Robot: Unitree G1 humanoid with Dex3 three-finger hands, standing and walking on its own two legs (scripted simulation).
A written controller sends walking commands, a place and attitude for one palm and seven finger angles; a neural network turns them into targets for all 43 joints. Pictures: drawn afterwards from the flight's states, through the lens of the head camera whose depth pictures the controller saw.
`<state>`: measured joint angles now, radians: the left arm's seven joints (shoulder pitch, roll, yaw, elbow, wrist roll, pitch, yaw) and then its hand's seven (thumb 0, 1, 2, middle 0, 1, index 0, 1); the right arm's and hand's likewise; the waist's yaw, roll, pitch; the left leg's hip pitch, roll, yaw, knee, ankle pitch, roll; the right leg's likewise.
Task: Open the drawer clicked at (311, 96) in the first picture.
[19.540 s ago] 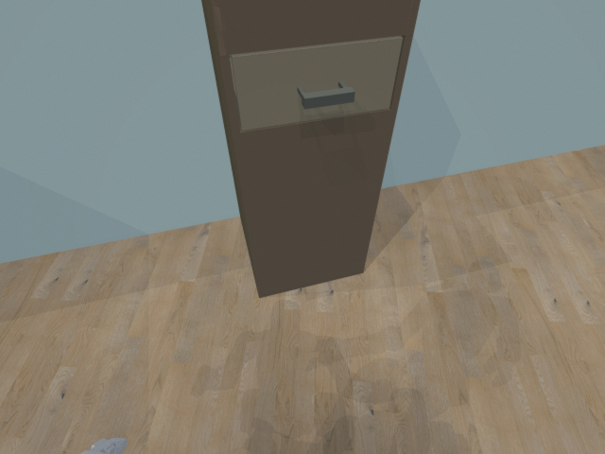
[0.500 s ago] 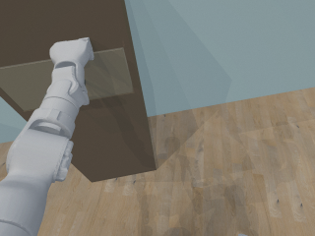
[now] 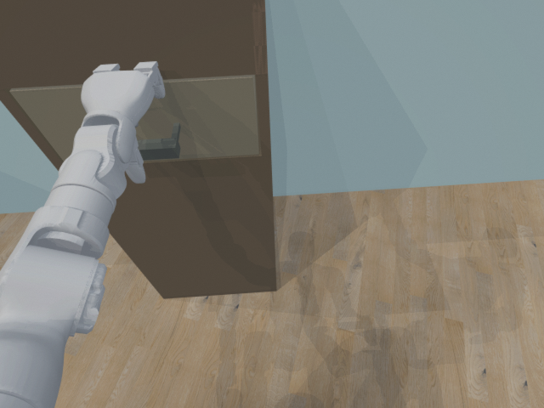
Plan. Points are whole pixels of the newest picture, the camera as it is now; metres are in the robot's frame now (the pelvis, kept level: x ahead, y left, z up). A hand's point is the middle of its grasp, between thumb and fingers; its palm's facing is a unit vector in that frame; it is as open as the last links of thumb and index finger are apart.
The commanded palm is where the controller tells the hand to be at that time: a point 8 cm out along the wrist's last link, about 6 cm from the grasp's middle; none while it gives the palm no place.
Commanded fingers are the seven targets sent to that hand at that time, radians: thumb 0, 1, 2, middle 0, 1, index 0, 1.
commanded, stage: re-aim the fingers above the handle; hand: left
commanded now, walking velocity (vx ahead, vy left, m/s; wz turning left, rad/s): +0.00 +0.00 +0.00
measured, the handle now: (146, 140) +0.54 +0.21 +0.07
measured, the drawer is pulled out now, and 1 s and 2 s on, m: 0.00 0.00 0.00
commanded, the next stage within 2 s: lower the fingers behind the handle in 1.92 s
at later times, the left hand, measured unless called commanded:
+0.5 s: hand (125, 128) +0.49 +0.21 +0.14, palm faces +0.08 -0.01 -1.00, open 13.8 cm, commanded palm +0.47 +0.20 +0.19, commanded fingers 0.00 -0.50 0.30 -0.30 -1.20 -0.30 -1.20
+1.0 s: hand (116, 135) +0.47 +0.21 +0.15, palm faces +0.09 +0.03 -1.00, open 13.8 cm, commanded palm +0.42 +0.20 +0.19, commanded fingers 0.00 -0.50 0.30 -0.30 -1.20 -0.30 -1.20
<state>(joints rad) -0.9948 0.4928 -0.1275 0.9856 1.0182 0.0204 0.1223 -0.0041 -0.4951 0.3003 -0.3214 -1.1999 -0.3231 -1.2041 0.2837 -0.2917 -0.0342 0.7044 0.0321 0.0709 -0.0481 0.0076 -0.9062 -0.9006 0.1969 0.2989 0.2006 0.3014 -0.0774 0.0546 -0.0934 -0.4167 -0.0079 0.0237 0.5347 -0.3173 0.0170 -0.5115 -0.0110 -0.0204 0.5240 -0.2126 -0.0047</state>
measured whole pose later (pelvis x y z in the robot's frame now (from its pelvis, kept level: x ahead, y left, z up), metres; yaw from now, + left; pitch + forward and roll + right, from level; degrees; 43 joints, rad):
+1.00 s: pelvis +0.01 -0.01 +0.00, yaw +0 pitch +10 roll +0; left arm -0.78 0.48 -0.12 0.73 0.99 0.12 0.10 0.00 -0.49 0.30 -0.32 -1.20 -0.32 -1.20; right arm 0.29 -0.27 -0.04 0.69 0.04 0.13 -0.02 0.01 -0.91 -0.90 0.20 0.30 0.20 0.30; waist 0.00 0.09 -0.11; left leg -0.34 0.00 0.03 0.49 -0.32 0.01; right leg -0.45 0.00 -0.01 0.52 -0.23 -0.01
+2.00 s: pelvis +0.01 +0.01 +0.01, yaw +0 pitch +8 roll +0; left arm -0.67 0.51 -0.18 0.62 0.94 0.31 -0.01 0.00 -0.49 0.30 -0.31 -1.20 -0.31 -1.20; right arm 0.25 -0.27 -0.01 0.68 0.07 0.15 -0.02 0.01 -0.91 -0.90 0.20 0.30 0.20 0.30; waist 0.02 0.10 -0.09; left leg -0.28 -0.02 0.04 0.44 -0.30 0.03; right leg -0.39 -0.02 0.00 0.46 -0.21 0.01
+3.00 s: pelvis -0.01 +0.00 -0.01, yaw +1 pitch +11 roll +0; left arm -0.76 0.39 -0.19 0.82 1.05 0.04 0.22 0.00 -0.49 0.30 -0.34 -1.25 -0.32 -1.28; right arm 0.24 -0.24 -0.03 0.67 0.03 0.11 -0.02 0.01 -0.91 -0.90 0.20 0.30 0.20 0.30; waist 0.01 0.05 -0.11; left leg -0.46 -0.02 0.00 0.63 -0.36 0.02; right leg -0.55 -0.03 -0.04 0.63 -0.26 -0.01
